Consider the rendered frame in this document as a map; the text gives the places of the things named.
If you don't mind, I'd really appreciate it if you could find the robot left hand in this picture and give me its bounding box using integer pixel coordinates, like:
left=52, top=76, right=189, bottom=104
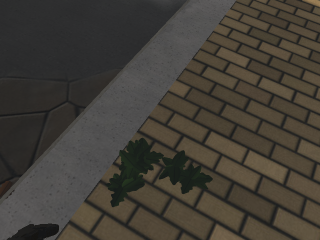
left=7, top=223, right=59, bottom=240

